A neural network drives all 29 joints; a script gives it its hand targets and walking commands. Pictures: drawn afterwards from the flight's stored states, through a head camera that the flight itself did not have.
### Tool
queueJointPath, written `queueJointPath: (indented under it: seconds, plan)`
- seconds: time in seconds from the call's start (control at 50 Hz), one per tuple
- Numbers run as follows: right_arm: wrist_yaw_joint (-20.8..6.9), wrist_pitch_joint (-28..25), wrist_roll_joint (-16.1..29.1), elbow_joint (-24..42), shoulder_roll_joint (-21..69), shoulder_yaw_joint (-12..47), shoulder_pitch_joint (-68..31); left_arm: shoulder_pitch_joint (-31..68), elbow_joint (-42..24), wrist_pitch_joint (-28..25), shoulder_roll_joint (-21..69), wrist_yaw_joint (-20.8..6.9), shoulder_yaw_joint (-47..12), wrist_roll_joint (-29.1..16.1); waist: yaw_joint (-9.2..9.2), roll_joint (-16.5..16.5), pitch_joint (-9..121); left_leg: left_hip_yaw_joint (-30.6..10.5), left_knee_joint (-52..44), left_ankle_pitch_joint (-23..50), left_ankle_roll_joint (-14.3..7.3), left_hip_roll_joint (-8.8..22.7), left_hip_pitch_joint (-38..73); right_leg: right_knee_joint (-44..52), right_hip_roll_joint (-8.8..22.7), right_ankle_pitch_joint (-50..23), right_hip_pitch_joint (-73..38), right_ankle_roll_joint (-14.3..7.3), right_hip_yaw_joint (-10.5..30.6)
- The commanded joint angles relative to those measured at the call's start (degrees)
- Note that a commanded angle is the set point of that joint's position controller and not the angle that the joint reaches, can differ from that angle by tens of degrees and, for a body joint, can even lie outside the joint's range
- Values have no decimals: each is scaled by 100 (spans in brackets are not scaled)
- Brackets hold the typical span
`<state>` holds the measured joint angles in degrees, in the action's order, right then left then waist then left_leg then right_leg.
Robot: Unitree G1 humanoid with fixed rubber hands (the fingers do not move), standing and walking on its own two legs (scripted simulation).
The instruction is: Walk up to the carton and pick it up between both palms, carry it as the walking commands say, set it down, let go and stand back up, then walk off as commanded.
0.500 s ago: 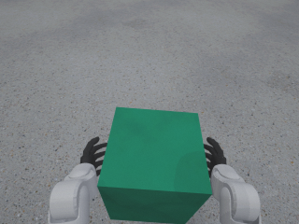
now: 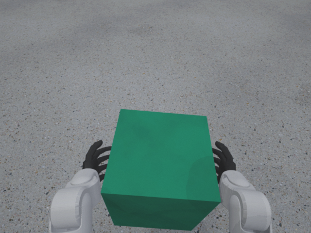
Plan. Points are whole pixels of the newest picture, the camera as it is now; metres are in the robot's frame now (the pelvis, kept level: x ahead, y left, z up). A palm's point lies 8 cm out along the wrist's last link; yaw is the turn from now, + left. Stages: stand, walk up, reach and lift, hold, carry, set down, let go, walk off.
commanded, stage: carry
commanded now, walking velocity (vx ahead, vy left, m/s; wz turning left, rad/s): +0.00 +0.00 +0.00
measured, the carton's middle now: (158, 173) +0.29 +0.00 +0.02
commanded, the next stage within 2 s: none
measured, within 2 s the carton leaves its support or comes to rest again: neither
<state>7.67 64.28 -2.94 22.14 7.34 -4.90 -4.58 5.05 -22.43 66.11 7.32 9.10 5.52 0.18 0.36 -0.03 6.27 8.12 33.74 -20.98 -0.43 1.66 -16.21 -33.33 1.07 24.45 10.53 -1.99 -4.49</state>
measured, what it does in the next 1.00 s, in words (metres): walks ahead: right foot, then left foot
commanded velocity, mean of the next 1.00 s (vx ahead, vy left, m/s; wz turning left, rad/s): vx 0.00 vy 0.00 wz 0.00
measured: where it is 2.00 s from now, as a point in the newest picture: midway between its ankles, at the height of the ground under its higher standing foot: (190, 125)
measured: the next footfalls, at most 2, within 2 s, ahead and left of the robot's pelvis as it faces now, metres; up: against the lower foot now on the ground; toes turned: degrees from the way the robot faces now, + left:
right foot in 0.32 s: +0.22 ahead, -0.07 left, +0.00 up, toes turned -5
left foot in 0.60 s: +0.42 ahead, +0.09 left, +0.00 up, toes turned +4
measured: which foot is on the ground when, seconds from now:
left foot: down 0.00-0.32, up 0.34-0.58, down 0.60-0.84, up 0.86-1.00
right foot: down 0.00-0.14, up 0.16-0.30, down 0.32-0.66, up 0.68-0.82, down 0.84-1.00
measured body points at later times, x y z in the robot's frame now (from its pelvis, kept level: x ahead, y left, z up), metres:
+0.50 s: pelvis +0.27 -0.05 -0.03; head +0.30 -0.06 +0.42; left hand +0.55 +0.09 +0.03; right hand +0.53 -0.21 +0.03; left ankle +0.16 +0.08 -0.66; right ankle +0.18 -0.07 -0.73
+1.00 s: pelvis +0.56 -0.12 -0.03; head +0.59 -0.16 +0.42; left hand +0.83 +0.02 +0.04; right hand +0.83 -0.28 +0.02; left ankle +0.44 +0.04 -0.64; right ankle +0.43 -0.14 -0.73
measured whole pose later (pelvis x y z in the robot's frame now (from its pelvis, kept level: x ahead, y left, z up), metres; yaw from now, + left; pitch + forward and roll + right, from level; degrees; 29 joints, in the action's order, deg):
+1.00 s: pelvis +0.56 -0.12 -0.03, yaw +1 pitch +5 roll +6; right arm 8.3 62.3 -2.8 22.7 7.3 -3.3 -1.7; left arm 1.8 -22.7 63.2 7.3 8.2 5.0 0.1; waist 1.7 1.4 2.9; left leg 3.4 69.3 -27.7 -0.1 -0.3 -26.1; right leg -45.0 -1.5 35.0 14.3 -4.7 -2.3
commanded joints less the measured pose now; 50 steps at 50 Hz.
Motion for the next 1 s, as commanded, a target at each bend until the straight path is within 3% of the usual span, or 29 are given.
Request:
queueJointPath:
  seconds: [0.0,0.06,0.08,0.1,0.12,0.14,0.18,0.2,0.22,0.24,0.26,0.28,0.3,0.34,0.44,0.56,0.58,0.6,0.64,0.68,0.72,0.76,0.78,0.8,0.82,0.9,0.94,0.96,0.98]
  plan:
    - [-580,-115,1839,926,5138,3730,-2132,2970,-1520,-296,4848,-822,-3913,-1796,-43,445,2005,-4,1052,5790,-102,367,1482,451,68,-6281,-542,328,-382]
    - [-584,-182,2010,1310,5308,3862,-2577,3128,-1767,-318,4948,-831,-3972,-1917,-10,972,1978,513,-95,2120,-12,-459,-18,-1067,390,-10342,-2234,84,-176]
    - [-549,-173,2015,1357,5221,3846,-2488,2838,-1592,-285,4911,-822,-3909,-1914,173,653,2041,377,-745,3152,-138,-409,985,-1755,219,-10155,-1445,224,-415]
    - [-550,-125,1967,1145,5138,3752,-2061,2685,-1539,-252,4831,-789,-3933,-1876,411,-703,2043,-195,-952,6892,-369,93,3137,-3087,-199,-6675,761,284,-792]
    - [-590,-146,2004,926,5093,3662,-2107,2859,-1546,-272,4855,-762,-3982,-1797,422,-2554,1556,-1516,-14,11458,-1007,1272,5782,-3670,-1091,781,4511,376,-683]
    - [-546,-212,2004,1198,5055,3589,-2103,3056,-1709,-328,4827,-748,-4053,-1845,493,-2470,1366,-2037,192,11916,-1158,1605,6283,-3922,-960,1997,5746,359,-373]
    - [-551,-262,2026,1506,4990,3791,-2307,2715,-1447,-410,4681,-739,-3834,-1656,563,-1014,935,-2215,186,9532,-793,1607,6452,-2924,-684,2557,6522,142,-120]
    - [-487,-261,1930,1614,4823,3739,-2257,2462,-1272,-394,4636,-719,-3760,-1664,453,-390,1092,-1966,230,9162,-716,1366,6030,-2047,-737,1900,5784,105,-520]
    - [-474,-345,1902,1583,4901,3667,-2437,2733,-1569,-488,4578,-774,-3869,-1783,261,-496,1422,-1131,714,9034,-392,1105,4618,-207,-636,752,3786,64,-565]
    - [-456,-366,1914,1610,4785,3774,-2280,2534,-1483,-475,4667,-790,-3847,-1779,58,-390,1822,-368,1094,8089,-144,739,2773,919,-802,-1863,1095,100,-905]
    - [-471,-390,1926,1673,4781,3929,-2494,2533,-1401,-527,4833,-823,-3814,-1779,-365,54,2262,-102,2072,5560,94,614,1317,1441,-253,-3950,-914,-96,-133]
    - [-519,-347,1884,1602,4857,4035,-2369,2301,-1281,-514,4730,-804,-3594,-1663,-258,1524,2265,-79,3571,-359,456,-402,-833,1049,1418,-8807,-2509,-721,1951]
    - [-585,-278,1952,1681,4770,4172,-2365,2048,-1182,-494,4823,-761,-3603,-1557,0,1699,2419,-821,3974,-1618,283,-495,-1145,158,1979,-11221,-2757,-1405,2642]
    - [-663,-310,2009,1342,5130,4119,-2325,2492,-1478,-537,4979,-780,-3751,-1605,-5,1175,2088,-1173,3729,-1314,154,-319,-1871,57,1853,-10138,-2769,-1269,2534]
    - [-651,-511,1948,1151,5149,4033,-2140,2652,-1573,-672,4997,-821,-3915,-1750,-92,728,1692,-507,3004,-1195,125,-130,-3124,52,1351,-8929,-3127,-629,1850]
    - [-660,-387,1825,853,4830,3826,-2417,2736,-1387,-513,4597,-820,-3898,-1577,9,241,1324,373,513,1258,-6,-614,-156,-295,844,-8846,-710,175,717]
    - [-662,-312,1760,562,4707,3791,-2131,2605,-1123,-417,4335,-812,-3769,-1462,262,100,1489,-386,162,2757,-377,-104,1030,-1052,796,-7970,42,432,495]
    - [-653,-276,1723,497,4724,3779,-2169,2867,-1141,-373,4231,-841,-3762,-1493,391,-162,1869,-1639,455,5681,-1228,812,1723,-2359,274,-6290,641,841,364]
    - [-594,-205,1713,383,4779,3708,-2096,2900,-943,-263,4284,-841,-3601,-1424,464,-1926,1516,-3297,223,8701,-2352,1962,2831,-4531,-789,1009,2765,818,944]
    - [-567,-220,1761,692,4850,3815,-2074,2678,-975,-325,4391,-828,-3629,-1404,506,-1849,1495,-3375,420,8411,-1981,2024,3549,-4982,-450,2514,4172,463,1522]
    - [-553,-324,1930,1203,5173,4089,-2359,2635,-1245,-492,4752,-866,-3686,-1565,412,-811,1370,-3044,811,7300,-1312,1649,3913,-2753,-12,2781,4758,132,1473]
    - [-495,-396,1947,1467,5106,4180,-2750,2332,-1138,-563,4779,-897,-3544,-1556,-57,-283,1848,-1317,1932,6040,-506,972,2479,1256,187,133,2021,264,924]
    - [-487,-432,1878,1472,4878,4142,-2815,2331,-1153,-612,4766,-899,-3481,-1612,-193,637,2017,-631,2341,3629,-80,557,784,1853,263,-3802,-119,471,714]
    - [-512,-429,1866,1554,4869,4284,-2551,2037,-1048,-638,4716,-884,-3384,-1594,66,1780,2015,-358,2919,-513,319,-38,-1010,661,1233,-8743,-1706,338,1650]
    - [-564,-459,2026,1807,4982,4428,-2849,2207,-1214,-702,4823,-897,-3482,-1619,65,1983,2002,-592,3267,-1172,279,-224,-1539,46,1441,-11056,-2310,287,2101]
    - [-482,-351,1953,1411,4936,4294,-2935,2652,-1318,-595,4587,-879,-3476,-1692,-125,1594,960,-426,3785,-1163,175,-393,-2761,152,914,-9864,-2410,550,1676]
    - [-480,-370,1536,515,4363,3800,-2554,2239,-404,-632,3984,-879,-3034,-1306,-215,1425,848,20,3983,-1375,215,-562,-3378,197,836,-10273,-2851,766,1562]
    - [-431,-398,1891,1427,4863,4210,-2827,2429,-1249,-604,4541,-853,-3453,-1654,-269,1334,699,283,3939,-1585,180,-702,-3666,230,685,-10657,-3065,806,1496]
    - [-467,-412,1725,795,4747,4003,-2516,2328,-946,-670,4264,-864,-3250,-1486,-265,1179,810,575,3491,-1564,189,-812,-3557,194,592,-10957,-3147,898,1216]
